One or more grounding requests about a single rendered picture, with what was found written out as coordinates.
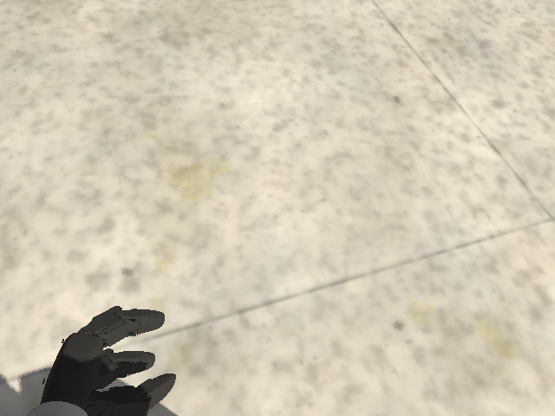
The robot left hand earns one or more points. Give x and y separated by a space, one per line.
82 366

